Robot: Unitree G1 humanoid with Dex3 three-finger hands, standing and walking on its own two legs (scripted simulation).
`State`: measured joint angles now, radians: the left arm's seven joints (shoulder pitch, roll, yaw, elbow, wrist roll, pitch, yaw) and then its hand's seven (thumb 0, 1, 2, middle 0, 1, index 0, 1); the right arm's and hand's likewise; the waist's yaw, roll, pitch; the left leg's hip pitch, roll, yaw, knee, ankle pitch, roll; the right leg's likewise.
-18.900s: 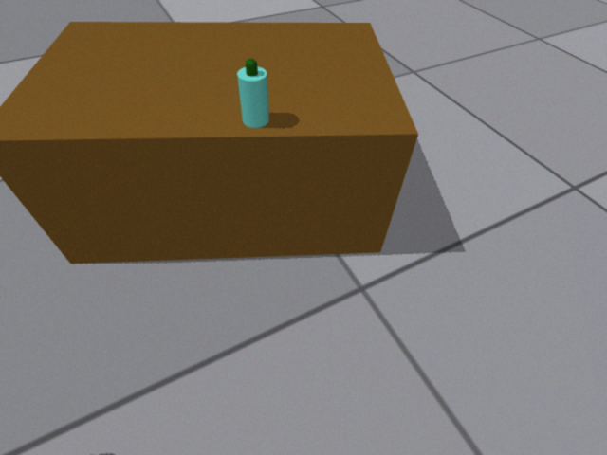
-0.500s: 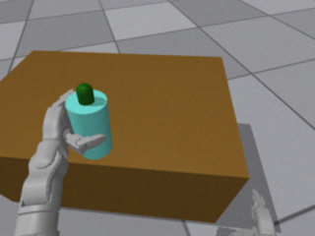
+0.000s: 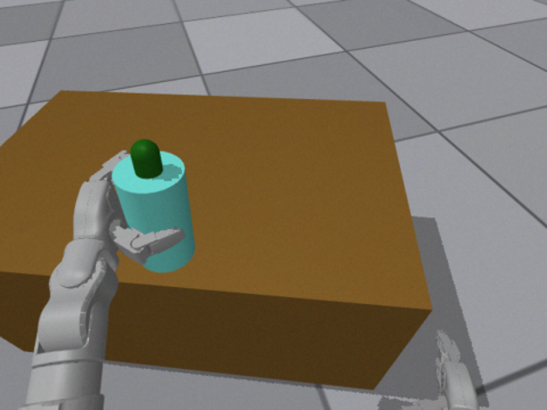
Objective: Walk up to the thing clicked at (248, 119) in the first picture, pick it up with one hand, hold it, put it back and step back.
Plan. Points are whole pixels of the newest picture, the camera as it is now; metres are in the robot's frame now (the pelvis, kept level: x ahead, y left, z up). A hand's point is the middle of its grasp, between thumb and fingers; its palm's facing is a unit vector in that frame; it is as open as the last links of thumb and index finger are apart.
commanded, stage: crouch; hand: left
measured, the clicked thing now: (156, 203) +0.32 +0.15 +0.17
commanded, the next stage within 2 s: lower in 1.06 s
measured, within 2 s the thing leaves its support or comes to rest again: neither
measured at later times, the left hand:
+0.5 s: hand (182, 208) +0.39 +0.15 +0.08, palm faces +0.03 -1.00 +0.02, open 11.6 cm
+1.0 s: hand (192, 205) +0.44 +0.15 +0.03, palm faces +0.06 -1.00 +0.01, open 11.6 cm
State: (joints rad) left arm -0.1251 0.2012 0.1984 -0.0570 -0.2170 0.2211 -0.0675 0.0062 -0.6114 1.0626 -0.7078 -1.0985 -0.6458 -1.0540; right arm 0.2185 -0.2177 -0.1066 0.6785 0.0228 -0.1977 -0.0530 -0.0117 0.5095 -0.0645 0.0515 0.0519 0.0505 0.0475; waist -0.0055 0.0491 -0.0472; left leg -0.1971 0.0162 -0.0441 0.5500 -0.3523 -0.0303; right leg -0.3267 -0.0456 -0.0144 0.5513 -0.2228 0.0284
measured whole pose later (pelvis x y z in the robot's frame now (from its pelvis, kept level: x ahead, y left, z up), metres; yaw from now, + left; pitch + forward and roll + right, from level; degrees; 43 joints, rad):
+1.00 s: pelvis -0.01 +0.00 -0.04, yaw -1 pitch +14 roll +0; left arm -0.64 0.30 0.26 0.89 -0.14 -0.34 -0.07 0.00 -0.61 1.05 -0.73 -1.07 -0.66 -1.03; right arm 0.29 -0.22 -0.06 0.34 -0.02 -0.11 -0.02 -0.01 0.50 -0.06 0.05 0.05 0.05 0.05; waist -0.12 -0.01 -0.10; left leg -0.66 0.02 -0.04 0.88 -0.46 -0.03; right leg -0.78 -0.04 0.00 0.83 -0.30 0.03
